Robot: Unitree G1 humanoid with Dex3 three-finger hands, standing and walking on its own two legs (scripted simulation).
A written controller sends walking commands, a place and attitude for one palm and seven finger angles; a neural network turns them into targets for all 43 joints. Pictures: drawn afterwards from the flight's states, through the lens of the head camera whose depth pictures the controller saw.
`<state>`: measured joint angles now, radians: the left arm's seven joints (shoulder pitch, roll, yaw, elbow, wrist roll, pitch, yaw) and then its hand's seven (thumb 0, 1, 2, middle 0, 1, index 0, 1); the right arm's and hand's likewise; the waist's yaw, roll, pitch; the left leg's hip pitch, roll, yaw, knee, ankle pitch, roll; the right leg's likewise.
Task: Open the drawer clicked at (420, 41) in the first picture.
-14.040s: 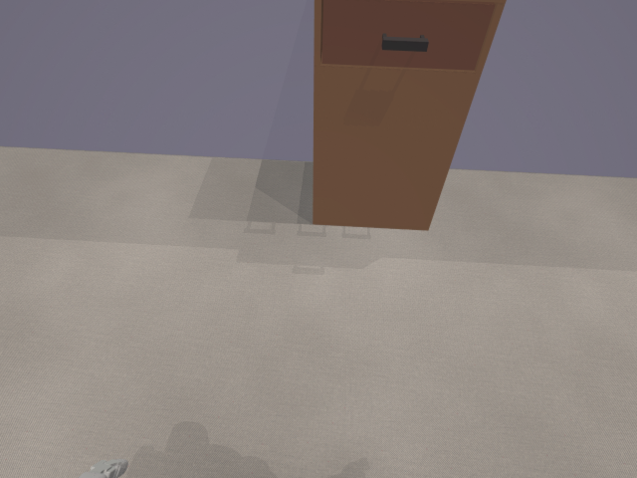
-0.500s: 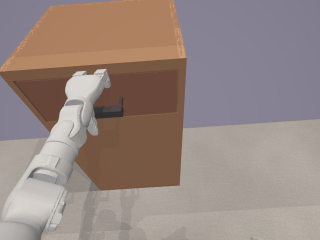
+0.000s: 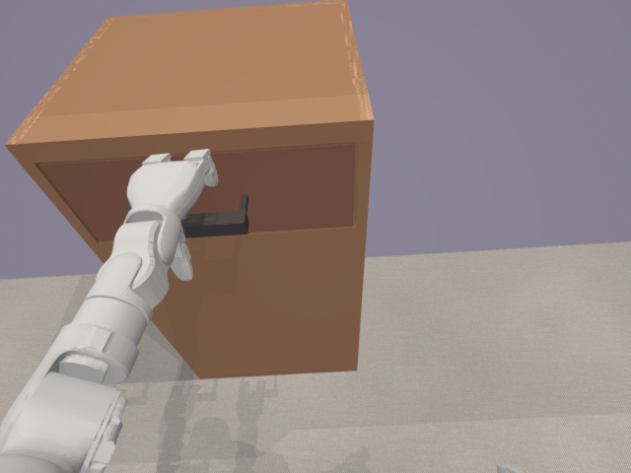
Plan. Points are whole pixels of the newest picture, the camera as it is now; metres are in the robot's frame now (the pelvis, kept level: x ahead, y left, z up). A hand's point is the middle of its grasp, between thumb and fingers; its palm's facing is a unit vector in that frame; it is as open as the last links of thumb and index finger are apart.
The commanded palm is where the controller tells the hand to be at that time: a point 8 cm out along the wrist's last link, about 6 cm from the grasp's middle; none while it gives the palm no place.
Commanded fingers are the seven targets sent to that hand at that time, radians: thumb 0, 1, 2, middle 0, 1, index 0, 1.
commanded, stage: lower the fingers behind the handle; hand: left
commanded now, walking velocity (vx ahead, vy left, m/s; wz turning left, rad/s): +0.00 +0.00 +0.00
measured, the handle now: (209, 213) +0.48 +0.19 +0.04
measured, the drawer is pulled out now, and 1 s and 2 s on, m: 0.00 0.00 0.00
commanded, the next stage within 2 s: close the thumb around the handle in 1.60 s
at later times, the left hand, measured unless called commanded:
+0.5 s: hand (200, 227) +0.43 +0.18 +0.07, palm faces -0.01 -0.05 -1.00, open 13.8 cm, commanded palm +0.40 +0.20 +0.13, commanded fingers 0.00 -0.50 0.30 -0.30 -1.20 -0.30 -1.20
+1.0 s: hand (197, 246) +0.42 +0.19 +0.04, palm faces -0.03 -0.03 -1.00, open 13.9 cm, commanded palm +0.40 +0.20 +0.09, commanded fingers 0.00 -0.50 0.30 -0.30 -1.20 -0.30 -1.20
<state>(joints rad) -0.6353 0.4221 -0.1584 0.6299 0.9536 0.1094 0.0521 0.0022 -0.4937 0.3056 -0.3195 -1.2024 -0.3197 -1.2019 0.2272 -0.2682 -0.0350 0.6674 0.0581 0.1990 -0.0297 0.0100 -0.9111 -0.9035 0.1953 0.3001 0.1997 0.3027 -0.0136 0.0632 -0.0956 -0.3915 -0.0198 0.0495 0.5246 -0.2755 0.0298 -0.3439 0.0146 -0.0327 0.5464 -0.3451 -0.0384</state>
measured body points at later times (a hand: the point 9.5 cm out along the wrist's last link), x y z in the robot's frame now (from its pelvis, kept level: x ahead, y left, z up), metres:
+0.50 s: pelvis -0.01 +0.00 -0.01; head +0.03 -0.03 +0.44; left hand +0.43 +0.18 +0.12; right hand +0.08 -0.26 -0.15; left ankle -0.01 +0.10 -0.73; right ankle -0.05 -0.09 -0.73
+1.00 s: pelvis -0.01 +0.00 -0.01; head +0.03 -0.02 +0.44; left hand +0.42 +0.19 +0.10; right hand +0.07 -0.27 -0.14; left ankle -0.01 +0.10 -0.73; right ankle -0.05 -0.09 -0.73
